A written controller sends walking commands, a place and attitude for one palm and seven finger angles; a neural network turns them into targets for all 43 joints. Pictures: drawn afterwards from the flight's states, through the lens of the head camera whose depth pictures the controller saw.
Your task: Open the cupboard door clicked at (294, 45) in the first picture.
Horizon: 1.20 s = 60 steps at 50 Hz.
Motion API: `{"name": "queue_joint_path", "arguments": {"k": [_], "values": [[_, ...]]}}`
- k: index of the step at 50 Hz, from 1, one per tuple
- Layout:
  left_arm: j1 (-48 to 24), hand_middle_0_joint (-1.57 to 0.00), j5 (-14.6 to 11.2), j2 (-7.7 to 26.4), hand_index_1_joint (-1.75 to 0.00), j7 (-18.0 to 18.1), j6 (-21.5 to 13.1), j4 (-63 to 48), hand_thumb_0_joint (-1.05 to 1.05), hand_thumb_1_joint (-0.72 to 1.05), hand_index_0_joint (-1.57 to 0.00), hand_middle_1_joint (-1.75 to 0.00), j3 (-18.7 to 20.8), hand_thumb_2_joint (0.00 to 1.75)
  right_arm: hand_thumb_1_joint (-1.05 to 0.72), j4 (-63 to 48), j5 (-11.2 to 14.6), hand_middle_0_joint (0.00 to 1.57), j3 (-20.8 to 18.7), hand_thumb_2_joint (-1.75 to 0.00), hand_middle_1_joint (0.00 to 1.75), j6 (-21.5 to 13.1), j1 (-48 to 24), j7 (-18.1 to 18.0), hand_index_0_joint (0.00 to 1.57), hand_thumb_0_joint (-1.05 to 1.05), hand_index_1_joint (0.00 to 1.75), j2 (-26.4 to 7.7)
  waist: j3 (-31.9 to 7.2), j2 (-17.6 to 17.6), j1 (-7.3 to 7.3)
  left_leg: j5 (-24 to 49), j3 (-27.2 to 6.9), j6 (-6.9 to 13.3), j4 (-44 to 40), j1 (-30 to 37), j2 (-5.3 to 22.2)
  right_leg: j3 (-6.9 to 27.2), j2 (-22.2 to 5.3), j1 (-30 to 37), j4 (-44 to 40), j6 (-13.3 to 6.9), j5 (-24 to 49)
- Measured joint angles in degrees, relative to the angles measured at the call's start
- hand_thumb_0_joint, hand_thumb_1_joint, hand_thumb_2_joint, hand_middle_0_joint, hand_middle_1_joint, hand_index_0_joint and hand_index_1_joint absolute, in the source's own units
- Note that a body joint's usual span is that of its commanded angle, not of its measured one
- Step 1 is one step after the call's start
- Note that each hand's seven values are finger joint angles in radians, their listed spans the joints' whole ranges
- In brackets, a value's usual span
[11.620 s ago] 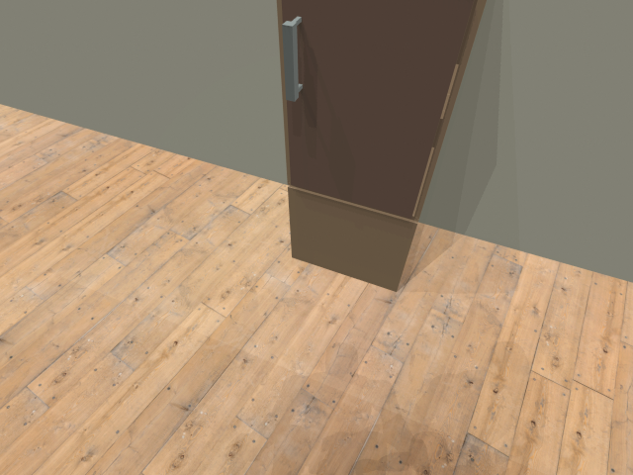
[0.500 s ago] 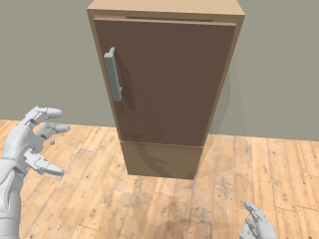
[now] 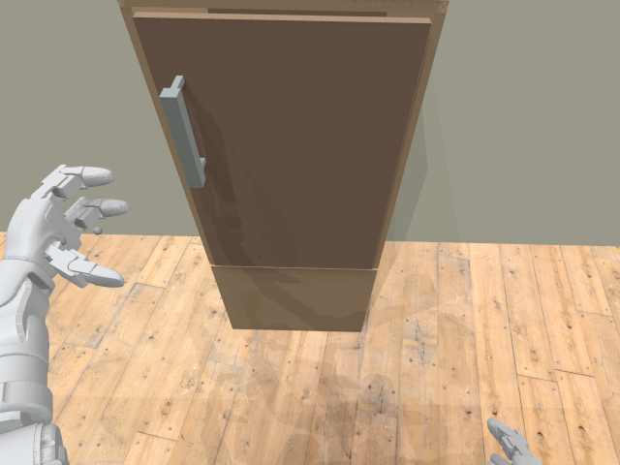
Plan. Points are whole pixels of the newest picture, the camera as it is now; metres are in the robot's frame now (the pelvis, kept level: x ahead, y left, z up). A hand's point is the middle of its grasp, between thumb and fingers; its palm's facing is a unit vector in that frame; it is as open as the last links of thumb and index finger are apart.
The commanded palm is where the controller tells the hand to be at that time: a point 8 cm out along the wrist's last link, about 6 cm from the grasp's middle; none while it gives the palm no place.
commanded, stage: move the hooked fingers beside the handle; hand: left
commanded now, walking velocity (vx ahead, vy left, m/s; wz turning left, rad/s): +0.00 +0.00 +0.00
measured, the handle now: (188, 134) +0.58 +0.23 +0.10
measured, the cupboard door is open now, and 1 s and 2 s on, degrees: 0 0 0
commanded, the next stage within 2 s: none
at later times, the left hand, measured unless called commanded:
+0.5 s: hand (124, 190) +0.43 +0.27 +0.11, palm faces +0.02 -1.00 +0.00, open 14.0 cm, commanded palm +0.41 +0.32 +0.11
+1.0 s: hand (139, 155) +0.50 +0.27 +0.12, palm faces +0.03 -1.00 -0.01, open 14.0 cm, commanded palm +0.49 +0.32 +0.11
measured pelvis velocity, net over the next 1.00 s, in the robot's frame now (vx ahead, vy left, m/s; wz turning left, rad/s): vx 0.00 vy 0.03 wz -0.02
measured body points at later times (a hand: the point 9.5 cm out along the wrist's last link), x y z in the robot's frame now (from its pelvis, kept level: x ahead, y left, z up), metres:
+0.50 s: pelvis +0.01 +0.03 +0.00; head +0.06 +0.04 +0.44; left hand +0.43 +0.33 +0.12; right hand +0.08 -0.24 -0.10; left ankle +0.03 +0.11 -0.72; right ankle -0.01 -0.08 -0.72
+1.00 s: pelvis +0.00 +0.03 -0.02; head +0.10 +0.05 +0.42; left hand +0.49 +0.33 +0.12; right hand +0.00 -0.25 -0.11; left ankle +0.03 +0.11 -0.72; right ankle -0.01 -0.08 -0.72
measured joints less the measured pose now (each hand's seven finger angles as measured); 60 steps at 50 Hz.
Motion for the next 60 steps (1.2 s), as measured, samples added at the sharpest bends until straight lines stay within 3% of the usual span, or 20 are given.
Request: {"name": "queue_joint_path", "arguments": {"k": [22,37,43,51,60], "values": [[-12.30,-0.30,4.14,0.20,-1.20,4.05,-3.67,11.45,-0.01,-0.50,-0.30,-1.20,-1.84,0.30,-0.90,0.19,-1.00,0.21,-0.29,-0.90,0.30,4.09,3.07,1.54,0.20,0.01,0.30,0.66,-1.38,-0.54,-2.61,-1.15,1.23,1.77,1.51,-3.96,-0.74,1.22,-0.84,-3.78,0.66,1.73,-0.25],[-22.25,-0.30,6.33,3.22,-1.20,4.80,-7.13,21.73,-0.01,-0.51,-0.30,-1.20,-2.06,0.30,-0.90,1.81,-1.79,0.21,-0.26,-0.90,0.30,7.00,4.14,2.13,0.20,0.01,0.30,0.49,-1.39,-0.96,-4.02,-1.66,0.70,2.21,3.84,-7.96,-0.78,0.65,-0.90,-7.14,2.05,2.14,-0.45],[-27.76,-0.30,8.29,5.85,-1.20,5.32,-6.68,28.09,-0.01,-0.51,-0.30,-1.20,-1.77,0.30,-0.90,1.85,-2.08,0.21,0.07,-0.90,0.30,7.85,4.50,2.01,0.20,0.01,0.30,0.02,-1.03,-0.99,-5.87,-1.72,0.48,2.25,5.11,-10.65,-0.61,0.42,-0.78,-9.71,3.19,2.13,-0.51],[-33.43,-0.30,10.39,10.43,-1.20,6.10,-8.81,31.86,-0.01,-0.50,-0.30,-1.20,0.08,0.30,-0.90,2.10,-2.76,0.21,0.07,-0.90,0.30,8.84,6.43,2.11,0.20,0.01,0.30,-0.30,-0.88,-1.13,-8.17,-2.16,0.39,2.02,7.01,-14.81,0.13,0.36,-0.12,-13.72,4.56,1.91,-0.59],[-39.44,-0.30,12.36,15.33,-1.20,5.42,-6.07,37.68,-0.01,-0.50,-0.30,-1.20,1.32,0.30,-0.90,1.87,-3.24,0.21,0.61,-0.90,0.30,10.53,8.66,2.02,0.20,0.01,0.30,-0.78,-0.88,-0.60,-10.63,-2.92,0.33,2.00,8.49,-18.41,0.79,0.38,0.51,-17.10,5.28,1.85,-0.84]]}}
